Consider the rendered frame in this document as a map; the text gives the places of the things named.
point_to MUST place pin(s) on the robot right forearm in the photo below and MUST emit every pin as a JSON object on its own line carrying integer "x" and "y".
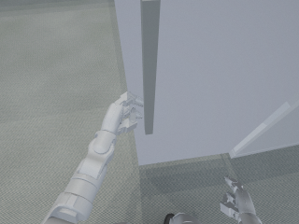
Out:
{"x": 248, "y": 218}

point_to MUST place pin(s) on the fridge door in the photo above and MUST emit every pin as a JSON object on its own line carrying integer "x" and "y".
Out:
{"x": 223, "y": 68}

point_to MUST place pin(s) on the handle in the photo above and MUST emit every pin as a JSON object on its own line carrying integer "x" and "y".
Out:
{"x": 150, "y": 22}

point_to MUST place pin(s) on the robot right foot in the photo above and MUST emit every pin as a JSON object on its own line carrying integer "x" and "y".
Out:
{"x": 167, "y": 218}

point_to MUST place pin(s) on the robot right hand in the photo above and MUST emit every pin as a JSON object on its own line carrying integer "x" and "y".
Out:
{"x": 235, "y": 204}

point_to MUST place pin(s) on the right robot thigh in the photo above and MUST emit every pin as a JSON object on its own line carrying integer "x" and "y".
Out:
{"x": 184, "y": 219}

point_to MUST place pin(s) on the robot left hand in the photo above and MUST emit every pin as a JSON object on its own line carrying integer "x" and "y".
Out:
{"x": 121, "y": 110}

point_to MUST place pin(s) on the robot left forearm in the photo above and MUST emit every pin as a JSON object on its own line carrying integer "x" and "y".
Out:
{"x": 76, "y": 202}

